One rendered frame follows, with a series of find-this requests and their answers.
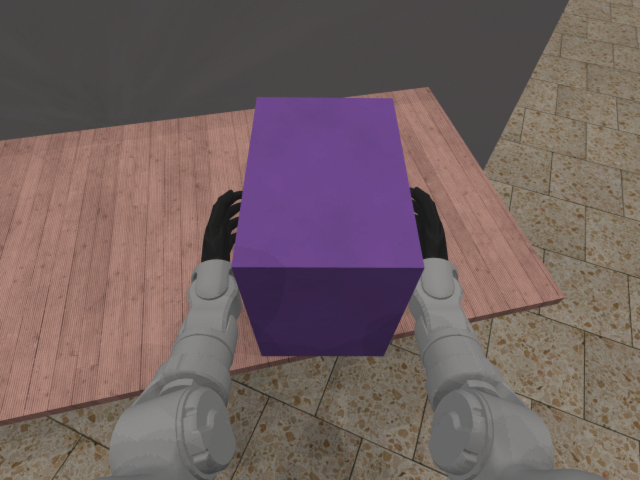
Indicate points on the left robot forearm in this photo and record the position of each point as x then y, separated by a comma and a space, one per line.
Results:
204, 349

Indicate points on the robot left hand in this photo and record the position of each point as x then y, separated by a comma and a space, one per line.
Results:
218, 240

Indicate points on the left robot upper arm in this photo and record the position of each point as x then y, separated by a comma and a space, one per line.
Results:
183, 435

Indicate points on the right robot upper arm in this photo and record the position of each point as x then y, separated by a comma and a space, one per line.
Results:
477, 436

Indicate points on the carton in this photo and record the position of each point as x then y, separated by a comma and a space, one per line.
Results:
327, 253

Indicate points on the robot right hand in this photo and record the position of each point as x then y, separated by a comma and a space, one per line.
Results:
429, 226

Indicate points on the table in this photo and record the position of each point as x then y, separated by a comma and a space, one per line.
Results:
101, 229

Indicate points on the right robot forearm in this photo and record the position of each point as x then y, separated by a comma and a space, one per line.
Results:
449, 348

